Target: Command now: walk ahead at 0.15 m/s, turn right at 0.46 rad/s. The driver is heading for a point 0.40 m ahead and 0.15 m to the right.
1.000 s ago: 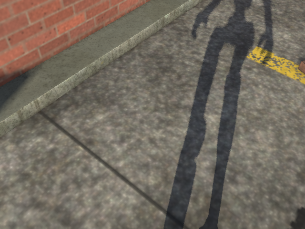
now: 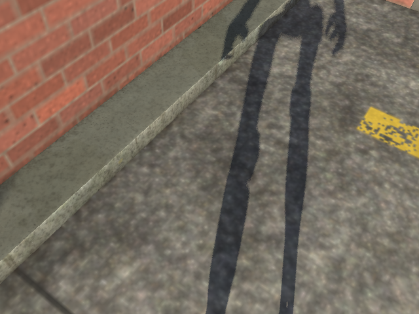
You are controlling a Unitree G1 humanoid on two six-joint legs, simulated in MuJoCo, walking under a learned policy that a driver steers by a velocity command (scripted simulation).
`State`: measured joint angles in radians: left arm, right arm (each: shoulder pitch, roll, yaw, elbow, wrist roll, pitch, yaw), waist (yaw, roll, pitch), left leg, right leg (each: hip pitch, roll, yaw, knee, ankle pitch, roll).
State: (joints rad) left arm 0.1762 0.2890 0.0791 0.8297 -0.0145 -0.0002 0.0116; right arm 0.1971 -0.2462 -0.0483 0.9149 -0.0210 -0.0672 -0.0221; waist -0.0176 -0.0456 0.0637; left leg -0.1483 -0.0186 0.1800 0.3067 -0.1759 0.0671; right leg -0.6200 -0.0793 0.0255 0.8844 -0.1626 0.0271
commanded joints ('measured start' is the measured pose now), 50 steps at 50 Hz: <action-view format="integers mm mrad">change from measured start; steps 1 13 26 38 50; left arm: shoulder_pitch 7 102 -46 43 -52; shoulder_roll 33 210 180 147 106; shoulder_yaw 6 61 56 59 22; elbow -74 -180 -220 -200 -284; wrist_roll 4 26 11 1 -9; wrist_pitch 4 1 25 58 45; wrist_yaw -15 -21 25 22 -32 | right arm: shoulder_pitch -69 -94 -122 -148 -34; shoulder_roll -181 -163 -141 -157 -272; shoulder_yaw -39 -42 -41 -39 -82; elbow -64 -118 -119 -168 -159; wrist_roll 8 10 27 14 49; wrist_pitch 9 50 60 51 51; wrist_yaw -23 10 -10 -20 10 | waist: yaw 13 82 29 45 -29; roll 121 -91 -119 179 218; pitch -103 -372 -190 -73 -68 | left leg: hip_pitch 37 -471 -265 -20 -2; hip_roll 282 5 -4 268 339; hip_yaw -48 -255 -258 -368 -241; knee -71 1022 440 -6 -76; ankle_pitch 578 -512 -164 189 -215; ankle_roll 131 -119 -149 110 113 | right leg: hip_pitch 102 728 370 -20 252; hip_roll -14 -289 -72 129 51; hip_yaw -23 481 361 92 -105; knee -105 -495 -557 345 -250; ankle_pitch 88 692 67 -234 -212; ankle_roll -1 -439 -248 40 -31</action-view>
